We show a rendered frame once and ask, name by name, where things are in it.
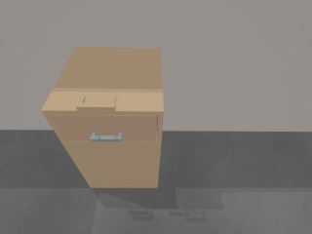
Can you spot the cabinet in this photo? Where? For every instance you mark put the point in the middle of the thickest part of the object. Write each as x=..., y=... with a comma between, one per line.
x=132, y=79

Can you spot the drawer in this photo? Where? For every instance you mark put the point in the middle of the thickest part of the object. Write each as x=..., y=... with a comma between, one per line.
x=75, y=127

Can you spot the handle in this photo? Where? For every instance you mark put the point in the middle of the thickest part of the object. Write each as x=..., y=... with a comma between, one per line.
x=91, y=106
x=94, y=138

